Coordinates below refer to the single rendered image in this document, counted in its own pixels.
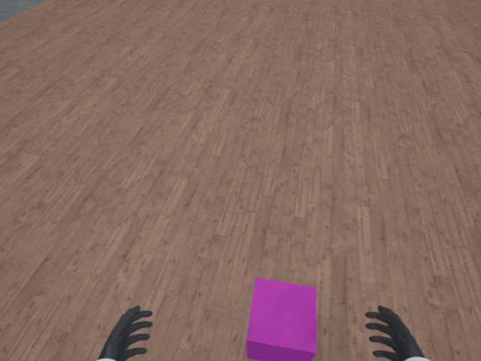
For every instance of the carton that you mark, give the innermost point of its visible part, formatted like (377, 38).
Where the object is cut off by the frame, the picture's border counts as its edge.
(282, 324)

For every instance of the left robot hand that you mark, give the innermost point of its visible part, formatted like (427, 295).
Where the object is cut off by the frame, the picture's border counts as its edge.
(120, 339)

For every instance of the right robot hand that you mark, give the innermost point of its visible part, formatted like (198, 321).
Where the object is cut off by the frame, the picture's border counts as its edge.
(401, 341)

